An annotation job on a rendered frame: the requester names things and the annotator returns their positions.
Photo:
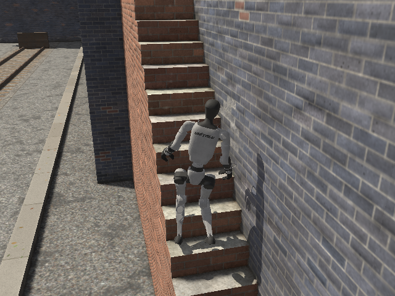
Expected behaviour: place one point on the robot torso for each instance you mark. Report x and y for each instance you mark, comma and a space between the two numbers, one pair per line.
201, 148

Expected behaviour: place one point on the right robot hand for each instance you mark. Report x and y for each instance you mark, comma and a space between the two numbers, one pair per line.
226, 177

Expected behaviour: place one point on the left robot upper arm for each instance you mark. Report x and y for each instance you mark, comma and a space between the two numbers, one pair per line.
187, 126

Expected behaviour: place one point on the right robot upper arm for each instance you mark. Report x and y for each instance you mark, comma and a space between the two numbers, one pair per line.
225, 146

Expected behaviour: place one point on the left robot hand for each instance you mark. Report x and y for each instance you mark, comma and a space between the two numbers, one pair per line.
163, 156

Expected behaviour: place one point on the left robot thigh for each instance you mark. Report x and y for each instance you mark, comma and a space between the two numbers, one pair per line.
180, 177

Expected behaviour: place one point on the left robot forearm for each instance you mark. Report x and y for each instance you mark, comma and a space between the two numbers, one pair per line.
168, 150

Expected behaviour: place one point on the right robot forearm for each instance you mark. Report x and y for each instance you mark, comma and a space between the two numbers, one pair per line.
228, 168

